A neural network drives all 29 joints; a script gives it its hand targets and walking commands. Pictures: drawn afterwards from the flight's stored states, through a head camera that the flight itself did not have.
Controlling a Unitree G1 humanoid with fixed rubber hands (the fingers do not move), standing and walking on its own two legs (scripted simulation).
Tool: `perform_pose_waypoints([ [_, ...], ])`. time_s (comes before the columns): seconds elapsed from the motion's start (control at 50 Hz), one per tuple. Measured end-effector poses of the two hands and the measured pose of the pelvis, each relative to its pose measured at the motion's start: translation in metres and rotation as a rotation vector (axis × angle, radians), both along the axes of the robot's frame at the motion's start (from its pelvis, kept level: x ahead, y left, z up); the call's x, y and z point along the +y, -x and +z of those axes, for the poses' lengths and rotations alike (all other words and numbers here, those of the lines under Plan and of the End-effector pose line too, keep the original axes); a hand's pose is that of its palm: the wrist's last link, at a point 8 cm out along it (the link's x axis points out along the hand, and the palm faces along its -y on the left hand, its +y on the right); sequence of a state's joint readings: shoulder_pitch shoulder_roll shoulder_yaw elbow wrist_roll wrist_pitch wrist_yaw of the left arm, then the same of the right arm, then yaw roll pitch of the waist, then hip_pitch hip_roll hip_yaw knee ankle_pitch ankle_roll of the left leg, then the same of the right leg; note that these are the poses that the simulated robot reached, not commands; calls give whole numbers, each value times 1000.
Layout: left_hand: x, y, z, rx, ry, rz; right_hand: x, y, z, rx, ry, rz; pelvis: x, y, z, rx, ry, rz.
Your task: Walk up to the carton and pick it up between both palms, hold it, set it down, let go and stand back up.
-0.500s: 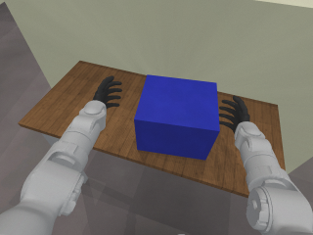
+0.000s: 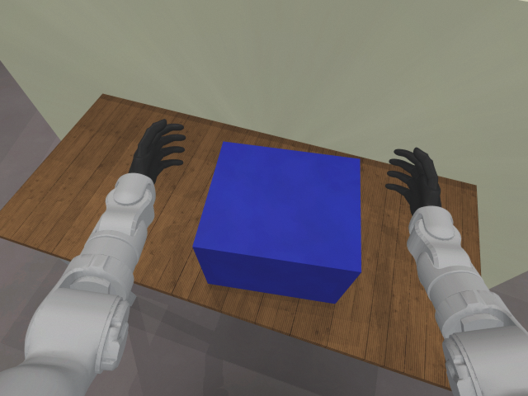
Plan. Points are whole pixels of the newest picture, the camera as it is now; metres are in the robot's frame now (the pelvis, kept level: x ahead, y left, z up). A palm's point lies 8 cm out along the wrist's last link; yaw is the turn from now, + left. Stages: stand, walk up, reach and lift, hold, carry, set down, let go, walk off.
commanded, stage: reach and lift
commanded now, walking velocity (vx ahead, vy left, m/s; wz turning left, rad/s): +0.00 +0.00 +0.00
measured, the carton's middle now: (280, 224) +0.40 -0.06 -0.04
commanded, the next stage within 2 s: none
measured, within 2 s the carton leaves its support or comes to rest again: neither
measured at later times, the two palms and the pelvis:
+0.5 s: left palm (146, 202) +0.45 +0.16 -0.01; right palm (392, 222) +0.37 -0.25 -0.01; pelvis -0.03 +0.01 -0.02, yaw +0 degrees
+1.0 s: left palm (175, 208) +0.43 +0.11 -0.02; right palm (378, 232) +0.36 -0.22 -0.03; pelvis -0.08 +0.03 -0.05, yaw -1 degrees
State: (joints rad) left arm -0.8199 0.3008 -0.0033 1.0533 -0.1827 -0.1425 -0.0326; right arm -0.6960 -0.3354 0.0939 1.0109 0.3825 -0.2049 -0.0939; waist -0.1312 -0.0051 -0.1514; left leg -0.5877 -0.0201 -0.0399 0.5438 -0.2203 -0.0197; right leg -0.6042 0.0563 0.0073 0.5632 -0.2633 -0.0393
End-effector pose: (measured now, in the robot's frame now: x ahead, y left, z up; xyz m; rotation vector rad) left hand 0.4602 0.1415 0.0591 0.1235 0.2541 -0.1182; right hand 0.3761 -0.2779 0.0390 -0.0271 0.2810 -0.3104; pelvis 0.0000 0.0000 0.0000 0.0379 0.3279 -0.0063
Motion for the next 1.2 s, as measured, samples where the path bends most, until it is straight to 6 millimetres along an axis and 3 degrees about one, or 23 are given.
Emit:
perform_pose_waypoints([
  [0.24, 11, 1, -33, 22, -21, 4, 14, -18, -20, 29, -10, 25, 0, 3, -9, 93, 32, 25],
  [0.4, 21, 9, -62, 44, 2, 10, 28, -4, -44, 69, 8, 16, 6, 19, -15, 160, 34, 28],
  [0.66, 4, 29, -78, 24, 22, -6, 35, 24, -66, 104, -15, -17, 25, 62, -35, 258, 69, 11],
  [0.82, -6, 26, -73, -15, 22, 21, 50, 20, -67, 73, -67, 12, 31, 80, -51, 314, 50, 9],
  [0.98, -27, 27, -76, 27, 33, -2, 53, 16, -68, 86, -66, -5, 28, 81, -52, 292, 43, 6],
  [1.1, -42, 22, -75, 9, 51, -34, 57, 10, -66, 57, -61, -13, 24, 70, -48, 283, 41, 7],
  [1.2, -43, 17, -74, 7, 31, -30, 58, 7, -69, 55, -71, -39, 22, 59, -43, 263, 46, 10],
])
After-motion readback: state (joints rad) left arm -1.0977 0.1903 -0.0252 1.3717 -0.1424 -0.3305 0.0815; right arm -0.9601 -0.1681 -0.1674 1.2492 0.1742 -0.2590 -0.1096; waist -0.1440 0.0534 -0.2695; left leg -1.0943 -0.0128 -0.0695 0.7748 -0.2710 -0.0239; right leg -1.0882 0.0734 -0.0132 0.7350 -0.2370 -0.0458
